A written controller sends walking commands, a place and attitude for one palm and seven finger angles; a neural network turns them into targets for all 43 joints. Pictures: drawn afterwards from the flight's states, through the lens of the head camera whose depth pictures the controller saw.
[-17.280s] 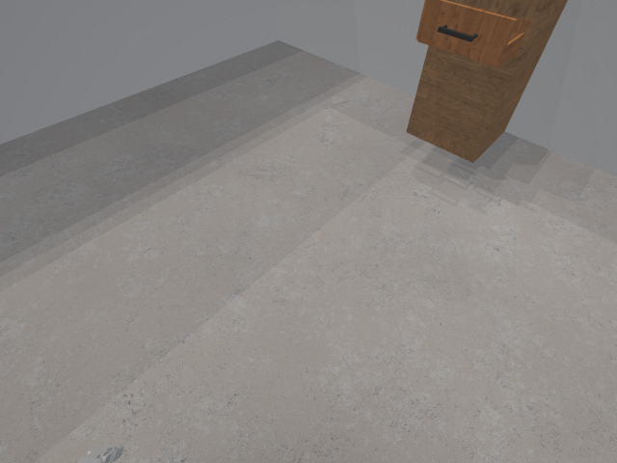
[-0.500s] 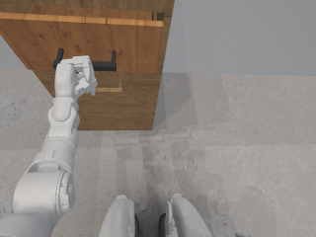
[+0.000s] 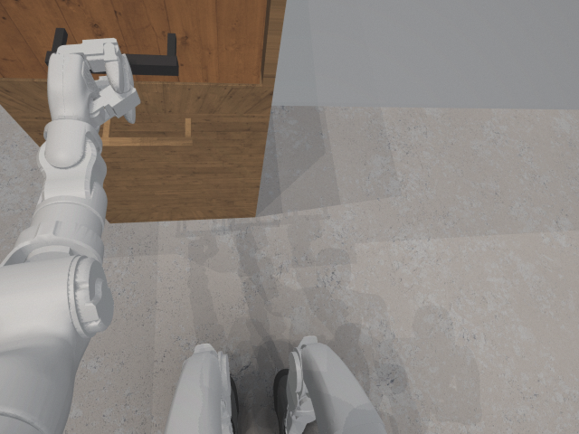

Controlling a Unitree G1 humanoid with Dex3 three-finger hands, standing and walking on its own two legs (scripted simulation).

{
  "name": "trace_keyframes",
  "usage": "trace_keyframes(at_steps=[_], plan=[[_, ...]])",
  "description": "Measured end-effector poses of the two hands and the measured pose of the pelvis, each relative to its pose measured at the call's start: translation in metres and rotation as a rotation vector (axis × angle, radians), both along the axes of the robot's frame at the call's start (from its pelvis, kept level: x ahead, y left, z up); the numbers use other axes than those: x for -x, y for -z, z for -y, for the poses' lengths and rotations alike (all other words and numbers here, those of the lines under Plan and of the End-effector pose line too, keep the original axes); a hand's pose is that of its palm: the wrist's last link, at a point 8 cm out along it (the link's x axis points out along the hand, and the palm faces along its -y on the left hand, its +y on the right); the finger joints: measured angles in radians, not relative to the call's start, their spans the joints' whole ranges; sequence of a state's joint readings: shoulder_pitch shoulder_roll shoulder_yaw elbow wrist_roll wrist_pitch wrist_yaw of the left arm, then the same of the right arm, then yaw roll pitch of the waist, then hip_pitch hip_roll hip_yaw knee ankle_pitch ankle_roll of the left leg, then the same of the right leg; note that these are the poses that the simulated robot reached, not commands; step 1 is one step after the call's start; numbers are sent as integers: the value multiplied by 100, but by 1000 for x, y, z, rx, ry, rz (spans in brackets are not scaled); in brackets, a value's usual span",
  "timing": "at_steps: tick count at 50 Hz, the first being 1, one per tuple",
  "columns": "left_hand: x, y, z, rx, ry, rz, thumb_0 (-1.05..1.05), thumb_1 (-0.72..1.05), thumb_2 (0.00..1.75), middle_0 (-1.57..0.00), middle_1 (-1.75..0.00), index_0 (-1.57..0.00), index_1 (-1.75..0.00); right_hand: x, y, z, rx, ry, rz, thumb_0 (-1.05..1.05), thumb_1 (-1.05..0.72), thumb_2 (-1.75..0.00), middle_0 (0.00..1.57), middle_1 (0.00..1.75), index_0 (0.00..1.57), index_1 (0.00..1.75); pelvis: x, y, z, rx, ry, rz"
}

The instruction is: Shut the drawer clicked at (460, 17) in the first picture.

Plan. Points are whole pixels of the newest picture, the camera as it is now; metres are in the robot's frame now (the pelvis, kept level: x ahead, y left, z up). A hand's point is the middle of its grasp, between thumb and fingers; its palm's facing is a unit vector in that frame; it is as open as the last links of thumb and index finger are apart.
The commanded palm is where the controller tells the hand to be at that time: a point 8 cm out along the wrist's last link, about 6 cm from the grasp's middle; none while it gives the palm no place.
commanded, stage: push the drawer shut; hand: left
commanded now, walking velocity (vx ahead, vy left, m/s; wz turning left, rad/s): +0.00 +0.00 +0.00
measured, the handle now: (116, 51) +0.61 +0.18 +0.05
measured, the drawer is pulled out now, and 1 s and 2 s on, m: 0.00 0.00 0.00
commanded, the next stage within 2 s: pull the fist back off the drawer in 0.28 s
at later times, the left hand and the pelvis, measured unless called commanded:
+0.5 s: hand (126, 88) +0.55 +0.16 +0.06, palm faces +0.02 -1.00 -0.05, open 2.4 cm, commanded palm +0.57 +0.17 +0.05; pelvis -0.04 +0.01 -0.02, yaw -1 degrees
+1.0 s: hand (129, 91) +0.54 +0.16 +0.06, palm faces +0.02 -1.00 -0.04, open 2.6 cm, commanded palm +0.51 +0.18 +0.05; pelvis -0.01 +0.01 +0.00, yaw -1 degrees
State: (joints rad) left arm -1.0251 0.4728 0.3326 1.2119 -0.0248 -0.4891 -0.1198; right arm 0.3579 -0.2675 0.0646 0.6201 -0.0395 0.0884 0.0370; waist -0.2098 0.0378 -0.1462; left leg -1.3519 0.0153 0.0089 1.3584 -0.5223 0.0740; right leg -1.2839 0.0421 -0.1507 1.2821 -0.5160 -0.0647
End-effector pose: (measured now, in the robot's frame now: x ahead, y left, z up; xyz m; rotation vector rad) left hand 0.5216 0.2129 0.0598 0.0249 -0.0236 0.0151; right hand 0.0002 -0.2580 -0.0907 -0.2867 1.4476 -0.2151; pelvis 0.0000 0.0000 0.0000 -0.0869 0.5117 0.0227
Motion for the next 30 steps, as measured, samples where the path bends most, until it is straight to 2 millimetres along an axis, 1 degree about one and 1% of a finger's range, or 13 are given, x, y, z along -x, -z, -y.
trace_keyframes(at_steps=[10, 20, 30], plan=[[-3, 1, -4, -11, -3, -4, -14, 62, 103, -140, -160, -140, -160, 22, 3, -3, 25, -10, -4, 0, -90, -90, 20, 30, 20, 30, 16, 11, -1, 19, -12, -10], [-5, 1, -5, -22, -1, -7, -16, 58, 106, -140, -160, -140, -160, 44, 3, -8, 60, -12, 19, 0, -90, -90, 20, 30, 20, 30, 34, 20, -6, 33, -11, -21], [-4, -1, -5, -20, -8, -25, -14, 59, 104, -140, -160, -140, -160, 64, 1, -17, 53, -8, 12, 0, -90, -90, 20, 30, 20, 30, 40, 21, -12, 37, -10, -22]])
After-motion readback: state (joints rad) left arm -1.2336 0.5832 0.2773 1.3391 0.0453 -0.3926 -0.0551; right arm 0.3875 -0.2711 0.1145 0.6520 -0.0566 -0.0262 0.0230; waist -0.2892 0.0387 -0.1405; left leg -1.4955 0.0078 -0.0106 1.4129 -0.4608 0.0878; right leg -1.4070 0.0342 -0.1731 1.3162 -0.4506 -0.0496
